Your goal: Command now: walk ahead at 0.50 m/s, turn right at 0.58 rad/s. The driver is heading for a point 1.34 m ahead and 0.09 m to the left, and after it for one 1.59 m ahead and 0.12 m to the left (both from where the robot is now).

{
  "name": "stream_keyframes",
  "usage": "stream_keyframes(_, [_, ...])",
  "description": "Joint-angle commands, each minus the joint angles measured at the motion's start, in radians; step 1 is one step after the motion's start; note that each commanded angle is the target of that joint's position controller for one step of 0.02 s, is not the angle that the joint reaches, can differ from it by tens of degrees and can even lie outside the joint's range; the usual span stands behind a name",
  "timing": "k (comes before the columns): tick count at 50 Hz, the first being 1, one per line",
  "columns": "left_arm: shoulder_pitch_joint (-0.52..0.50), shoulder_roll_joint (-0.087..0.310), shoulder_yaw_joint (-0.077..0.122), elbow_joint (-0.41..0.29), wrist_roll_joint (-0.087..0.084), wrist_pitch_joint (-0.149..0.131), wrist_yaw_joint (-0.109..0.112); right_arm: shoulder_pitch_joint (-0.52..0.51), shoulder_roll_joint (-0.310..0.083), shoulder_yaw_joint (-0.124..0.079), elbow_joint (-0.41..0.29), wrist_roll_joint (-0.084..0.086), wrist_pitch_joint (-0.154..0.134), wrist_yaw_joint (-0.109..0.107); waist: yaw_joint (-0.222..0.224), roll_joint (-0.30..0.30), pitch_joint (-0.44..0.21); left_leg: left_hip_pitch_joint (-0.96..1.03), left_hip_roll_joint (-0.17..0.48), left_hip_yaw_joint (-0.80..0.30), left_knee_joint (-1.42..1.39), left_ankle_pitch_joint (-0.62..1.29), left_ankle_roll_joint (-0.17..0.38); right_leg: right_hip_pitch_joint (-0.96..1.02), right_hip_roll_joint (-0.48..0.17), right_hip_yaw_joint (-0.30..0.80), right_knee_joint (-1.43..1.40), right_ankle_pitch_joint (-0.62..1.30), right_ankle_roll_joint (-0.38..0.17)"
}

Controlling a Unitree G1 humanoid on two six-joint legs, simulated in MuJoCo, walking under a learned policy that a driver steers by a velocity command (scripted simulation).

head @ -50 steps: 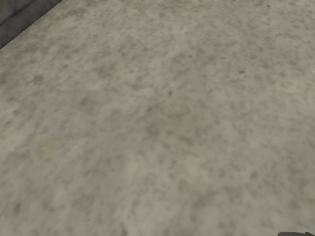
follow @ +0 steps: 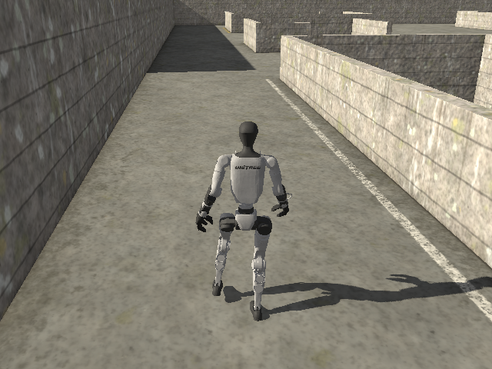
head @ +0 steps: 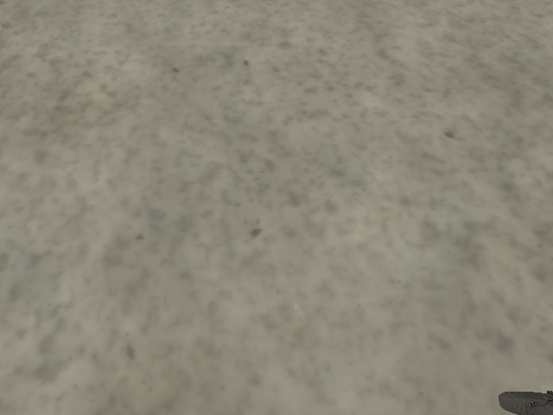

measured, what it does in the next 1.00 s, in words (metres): walks ahead: left foot, then right foot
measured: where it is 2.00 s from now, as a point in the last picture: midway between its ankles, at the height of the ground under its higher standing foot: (328, 342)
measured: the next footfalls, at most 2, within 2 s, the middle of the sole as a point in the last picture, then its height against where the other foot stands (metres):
left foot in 0.16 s outside the picture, level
right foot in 0.68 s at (373, 390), level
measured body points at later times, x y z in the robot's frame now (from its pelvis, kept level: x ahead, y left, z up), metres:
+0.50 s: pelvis +0.27 +0.05 +0.00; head +0.30 +0.05 +0.45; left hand +0.50 +0.26 -0.09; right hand +0.25 -0.23 -0.12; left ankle +0.24 +0.15 -0.75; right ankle +0.39 -0.14 -0.69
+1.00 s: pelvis +0.50 -0.05 +0.00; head +0.53 -0.06 +0.45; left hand +0.62 +0.22 -0.11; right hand +0.62 -0.32 -0.12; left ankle +0.63 +0.10 -0.70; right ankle +0.48 -0.13 -0.75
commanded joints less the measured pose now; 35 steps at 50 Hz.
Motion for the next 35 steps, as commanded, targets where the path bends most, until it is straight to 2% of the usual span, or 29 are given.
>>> stream_keyframes(1, [0.012, 0.181, 0.051, -0.052, -0.007, -0.007, 0.013, -0.1, -0.053, -0.007, -0.08, 0.013, -0.017, 0.01, 0.015, -0.109, -0.036, 0.159, -0.077, 0.054, -0.147, 0.147, -0.007, -0.104, -0.2, 0.162, -0.091, 0.152, -0.128])
stream_keyframes(3, [0.035, 0.169, 0.048, -0.039, -0.011, -0.003, 0.015, -0.112, -0.075, -0.013, -0.087, 0.019, -0.025, 0.019, 0.016, -0.119, -0.039, 0.161, -0.078, 0.031, -0.203, 0.133, 0.009, -0.039, -0.228, 0.21, -0.043, 0.113, -0.119])
stream_keyframes(6, [0.043, 0.156, 0.046, -0.024, -0.002, 0.001, 0.018, -0.067, -0.103, -0.025, -0.076, 0.017, -0.04, 0.029, -0.009, -0.153, -0.041, 0.202, -0.071, 0.033, -0.236, 0.042, 0.057, 0.048, -0.276, 0.267, 0.032, 0.151, -0.099])
stream_keyframes(7, [0.032, 0.148, 0.043, -0.023, -0.001, 0.004, 0.017, -0.011, -0.11, -0.032, -0.061, 0.014, -0.044, 0.027, -0.042, -0.162, -0.053, 0.276, -0.081, 0.056, -0.269, 0.022, 0.082, 0.052, -0.264, 0.262, 0.079, 0.216, -0.084])
stream_keyframes(8, [0.03, 0.119, 0.032, -0.027, 0.004, 0.003, 0.013, 0.081, -0.137, -0.047, -0.038, 0.004, -0.048, 0.021, -0.086, -0.147, -0.115, 0.423, -0.07, 0.056, -0.285, 0.017, 0.117, 0.038, -0.211, 0.228, 0.199, 0.304, -0.058])
stream_keyframes(9, [0.04, 0.075, 0.012, -0.043, 0.019, 0.002, 0.011, 0.226, -0.185, -0.059, -0.024, -0.009, -0.05, 0.015, -0.144, -0.052, -0.254, 0.668, 0.079, -0.102, -0.261, -0.001, 0.182, -0.072, -0.151, 0.159, 0.464, 0.176, -0.022])
stream_keyframes(10, [0.192, 0.017, -0.004, -0.048, -0.013, -0.01, 0.01, 0.331, -0.27, -0.085, 0.028, -0.01, -0.036, 0.023, -0.093, 0.285, -0.359, 0.98, 0.275, -0.567, -0.358, -0.232, 0.357, -0.435, 0.002, 0.042, 0.799, -0.275, 0.058])
stream_keyframes(11, [0.171, 0.104, 0.006, -0.029, -0.021, -0.015, 0.013, 0.336, -0.179, -0.064, 0.029, 0.023, -0.034, 0.032, -0.123, 0.208, -0.303, 0.971, 0.294, -0.707, -0.44, -0.493, 0.351, -0.58, -0.046, 0.095, 0.923, -0.362, 0.064])
stream_keyframes(12, [0.048, 0.156, 0.02, -0.046, -0.021, -0.017, 0.012, 0.283, -0.123, -0.047, 0.02, 0.026, -0.03, 0.028, -0.145, 0.105, -0.168, 0.854, 0.257, -0.566, -0.455, -0.495, 0.309, -0.622, -0.085, 0.09, 0.952, -0.276, 0.061])
stream_keyframes(13, [-0.027, 0.149, 0.017, -0.065, -0.009, -0.018, 0.014, 0.227, -0.109, -0.038, 0.009, 0.012, -0.022, 0.027, -0.129, 0.032, -0.104, 0.74, 0.215, -0.444, -0.464, -0.388, 0.284, -0.599, -0.124, 0.043, 0.929, -0.208, 0.06])
stream_keyframes(14, [-0.071, 0.137, 0.018, -0.079, 0.006, -0.024, 0.011, 0.197, -0.091, -0.031, 0.013, 0.006, -0.018, 0.025, -0.113, 0.019, -0.048, 0.648, 0.181, -0.365, -0.485, -0.277, 0.287, -0.589, -0.154, 0.027, 0.868, -0.158, 0.062])
stream_keyframes(15, [-0.067, 0.123, 0.019, -0.08, 0.009, -0.026, 0.006, 0.184, -0.074, -0.023, 0.016, -0.002, -0.019, 0.022, -0.087, 0.045, -0.044, 0.595, 0.149, -0.302, -0.503, -0.189, 0.277, -0.539, -0.186, 0.017, 0.818, -0.12, 0.061])
stream_keyframes(17, [-0.045, 0.087, 0.012, -0.072, 0.005, -0.024, 0.0, 0.191, -0.066, -0.019, 0.028, 0.006, -0.022, 0.021, -0.071, 0.077, -0.054, 0.559, 0.118, -0.224, -0.533, -0.086, 0.283, -0.495, -0.2, -0.014, 0.746, -0.103, 0.071])
stream_keyframes(20, [-0.12, 0.053, -0.004, -0.099, 0.013, -0.023, -0.001, 0.219, -0.114, -0.03, 0.051, 0.019, -0.021, 0.014, -0.085, 0.055, -0.032, 0.542, 0.126, -0.152, -0.576, 0.018, 0.307, -0.521, -0.216, -0.045, 0.586, -0.03, 0.095])
stream_keyframes(22, [-0.178, 0.039, -0.012, -0.11, 0.013, -0.028, -0.006, 0.233, -0.131, -0.033, 0.063, 0.022, -0.013, 0.009, -0.103, 0.046, -0.026, 0.54, 0.109, -0.093, -0.588, 0.047, 0.294, -0.501, -0.214, -0.06, 0.459, 0.082, 0.102])
stream_keyframes(26, [-0.293, 0.036, -0.017, -0.132, 0.003, -0.038, -0.02, 0.296, -0.147, -0.033, 0.099, 0.032, 0.0, 0.007, -0.145, 0.044, -0.006, 0.539, 0.093, -0.02, -0.577, 0.077, 0.267, -0.419, -0.179, -0.093, 0.274, 0.238, 0.107])
stream_keyframes(28, [-0.34, 0.042, -0.015, -0.15, -0.003, -0.041, -0.028, 0.327, -0.151, -0.032, 0.119, 0.035, 0.009, 0.007, -0.154, 0.046, 0.007, 0.581, 0.118, -0.027, -0.56, 0.079, 0.26, -0.414, -0.168, -0.094, 0.229, 0.235, 0.095])
stream_keyframes(30, [-0.362, 0.056, -0.011, -0.163, -0.004, -0.046, -0.037, 0.337, -0.162, -0.036, 0.133, 0.038, 0.02, 0.003, -0.143, 0.053, 0.016, 0.636, 0.148, -0.038, -0.528, 0.115, 0.246, -0.41, -0.161, -0.093, 0.19, 0.18, 0.07])
stream_keyframes(31, [-0.349, 0.067, -0.007, -0.162, -0.003, -0.048, -0.04, 0.335, -0.171, -0.039, 0.138, 0.038, 0.025, 0.001, -0.128, 0.057, 0.009, 0.659, 0.158, -0.038, -0.502, 0.162, 0.237, -0.381, -0.154, -0.097, 0.172, 0.15, 0.056])
stream_keyframes(32, [-0.303, 0.085, 0.002, -0.151, 0.0, -0.049, -0.04, 0.321, -0.181, -0.041, 0.138, 0.039, 0.031, -0.002, -0.092, 0.062, -0.017, 0.666, 0.152, -0.023, -0.445, 0.279, 0.224, -0.303, -0.135, -0.115, 0.147, 0.132, 0.038])
stream_keyframes(33, [-0.196, 0.115, 0.02, -0.118, 0.006, -0.049, -0.035, 0.308, -0.177, -0.038, 0.137, 0.041, 0.034, -0.004, -0.032, 0.049, -0.082, 0.647, 0.116, 0.017, -0.32, 0.421, 0.202, -0.143, -0.111, -0.138, 0.116, 0.141, 0.012])
stream_keyframes(34, [-0.038, 0.165, 0.042, -0.077, 0.011, -0.046, -0.026, 0.304, -0.147, -0.025, 0.125, 0.03, 0.034, -0.007, 0.038, 0.023, -0.194, 0.54, 0.067, 0.058, -0.117, 0.392, 0.169, 0.103, -0.159, -0.094, 0.139, 0.16, -0.028])
stream_keyframes(35, [0.101, 0.268, 0.065, -0.061, 0.032, -0.04, -0.016, 0.367, -0.056, 0.007, 0.088, 0.009, 0.019, -0.005, 0.049, -0.174, -0.362, 0.192, -0.05, 0.123, 0.265, 0.027, 0.102, 0.493, -0.419, 0.272, 0.152, 0.131, -0.154])
Keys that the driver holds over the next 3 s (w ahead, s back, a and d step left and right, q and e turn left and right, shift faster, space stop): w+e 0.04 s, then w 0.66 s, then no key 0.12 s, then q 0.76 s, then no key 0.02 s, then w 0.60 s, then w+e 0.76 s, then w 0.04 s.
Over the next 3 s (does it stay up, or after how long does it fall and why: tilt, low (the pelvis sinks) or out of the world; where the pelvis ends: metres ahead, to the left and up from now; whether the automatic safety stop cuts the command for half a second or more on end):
stays up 1.16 0.12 -0.02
